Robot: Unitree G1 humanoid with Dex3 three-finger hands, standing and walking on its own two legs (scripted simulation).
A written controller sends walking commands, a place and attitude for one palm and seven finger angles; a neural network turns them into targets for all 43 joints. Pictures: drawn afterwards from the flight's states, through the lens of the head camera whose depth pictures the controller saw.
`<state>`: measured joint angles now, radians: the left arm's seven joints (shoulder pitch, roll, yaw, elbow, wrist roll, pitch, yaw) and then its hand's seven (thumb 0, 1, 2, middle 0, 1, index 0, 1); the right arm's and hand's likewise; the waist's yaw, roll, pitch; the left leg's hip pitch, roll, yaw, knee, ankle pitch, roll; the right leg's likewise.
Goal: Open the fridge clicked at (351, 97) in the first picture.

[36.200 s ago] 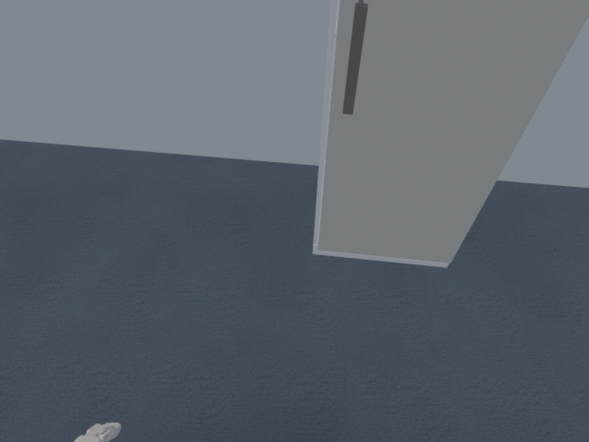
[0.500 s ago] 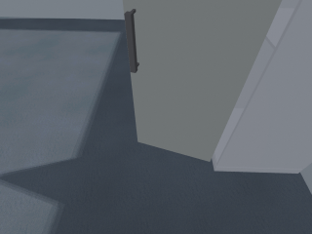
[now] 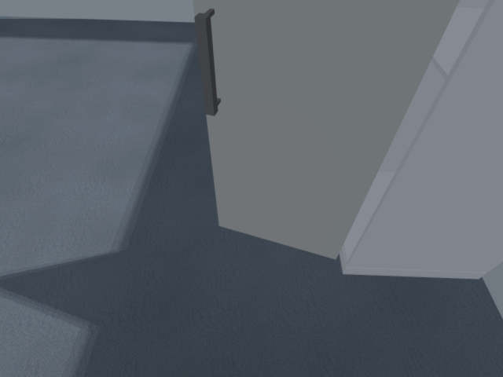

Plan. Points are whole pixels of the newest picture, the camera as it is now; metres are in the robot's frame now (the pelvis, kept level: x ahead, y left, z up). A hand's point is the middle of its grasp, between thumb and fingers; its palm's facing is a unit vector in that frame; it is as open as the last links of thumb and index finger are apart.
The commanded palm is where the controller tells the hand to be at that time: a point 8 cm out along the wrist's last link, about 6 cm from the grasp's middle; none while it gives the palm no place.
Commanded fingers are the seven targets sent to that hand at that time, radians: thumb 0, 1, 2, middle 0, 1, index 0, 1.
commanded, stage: look to check the result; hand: left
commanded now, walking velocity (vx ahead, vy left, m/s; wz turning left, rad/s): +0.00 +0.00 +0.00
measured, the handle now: (211, 66) +0.79 +0.15 +0.10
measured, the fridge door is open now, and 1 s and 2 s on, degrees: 74 74 74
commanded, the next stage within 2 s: stand and wait in 0.22 s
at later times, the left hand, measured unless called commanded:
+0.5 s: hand out of the picture +0.09 +0.23 -0.16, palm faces -0.03 -0.95 -0.31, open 7.4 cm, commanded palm none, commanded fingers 0.00 0.90 0.90 -0.20 -0.30 -0.20 -0.30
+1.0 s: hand out of the picture +0.08 +0.22 -0.16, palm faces -0.04 -0.95 -0.31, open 7.4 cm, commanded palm none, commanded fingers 0.00 0.90 0.90 -0.20 -0.30 -0.20 -0.30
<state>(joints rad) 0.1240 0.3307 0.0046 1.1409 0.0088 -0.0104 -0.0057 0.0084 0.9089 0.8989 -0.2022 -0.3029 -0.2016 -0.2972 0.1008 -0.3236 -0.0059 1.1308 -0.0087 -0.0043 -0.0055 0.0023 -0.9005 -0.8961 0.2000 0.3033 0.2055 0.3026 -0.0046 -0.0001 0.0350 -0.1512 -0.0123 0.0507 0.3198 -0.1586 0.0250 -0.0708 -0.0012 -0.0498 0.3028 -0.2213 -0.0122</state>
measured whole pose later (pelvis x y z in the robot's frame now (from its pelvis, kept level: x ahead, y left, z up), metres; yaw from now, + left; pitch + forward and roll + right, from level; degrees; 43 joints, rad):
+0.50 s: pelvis +0.01 -0.01 +0.00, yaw +0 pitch -1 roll +0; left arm 0.11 0.32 0.00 1.13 0.01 -0.02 0.00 0.01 0.91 0.90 -0.20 -0.30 -0.20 -0.30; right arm 0.10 -0.32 0.00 1.13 -0.01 0.00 -0.01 0.00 -0.90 -0.90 0.20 0.30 0.21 0.30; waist -0.01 -0.01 0.03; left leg -0.13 0.00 0.05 0.31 -0.16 0.01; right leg -0.05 0.02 -0.05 0.29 -0.22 -0.03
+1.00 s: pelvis +0.00 -0.02 +0.00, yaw -1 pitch -1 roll +0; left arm 0.12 0.32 0.00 1.14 0.01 -0.02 0.00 0.01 0.91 0.90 -0.20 -0.30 -0.20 -0.30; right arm 0.12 -0.31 0.00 1.14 -0.01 0.00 -0.01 0.00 -0.90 -0.90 0.20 0.30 0.21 0.30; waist -0.01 0.00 0.04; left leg -0.13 0.02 0.06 0.31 -0.16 0.00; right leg -0.05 0.03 -0.04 0.28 -0.21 -0.04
